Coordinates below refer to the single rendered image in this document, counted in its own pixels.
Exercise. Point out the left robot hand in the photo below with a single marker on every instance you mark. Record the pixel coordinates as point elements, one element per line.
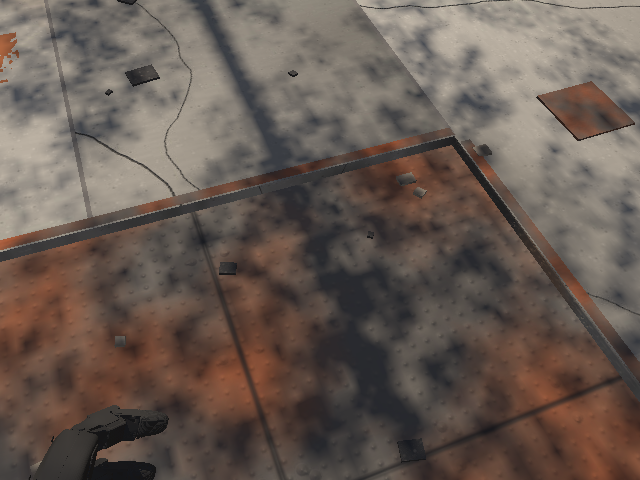
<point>72,455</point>

